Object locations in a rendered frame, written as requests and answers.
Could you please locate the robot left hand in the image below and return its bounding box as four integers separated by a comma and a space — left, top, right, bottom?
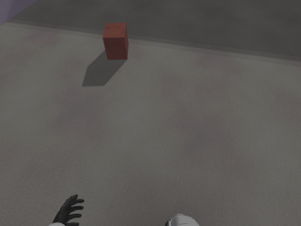
53, 194, 85, 226

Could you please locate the right robot thigh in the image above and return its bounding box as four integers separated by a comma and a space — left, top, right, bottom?
167, 215, 199, 226

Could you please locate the carton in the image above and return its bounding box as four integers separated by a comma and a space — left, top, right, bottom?
103, 23, 129, 60

